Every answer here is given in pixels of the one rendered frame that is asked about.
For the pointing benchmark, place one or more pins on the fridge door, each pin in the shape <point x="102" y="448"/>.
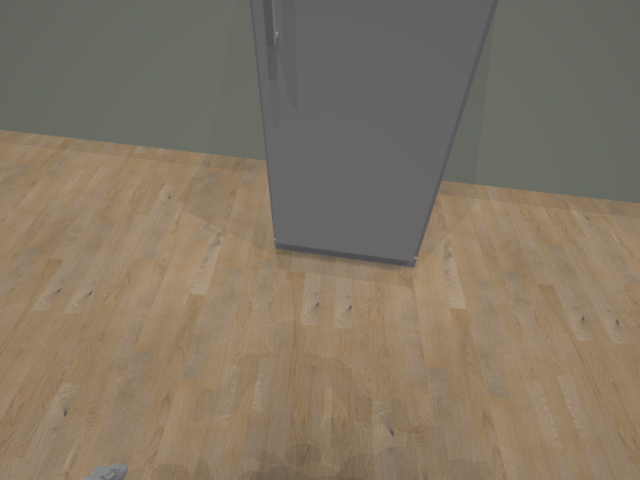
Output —
<point x="360" y="99"/>

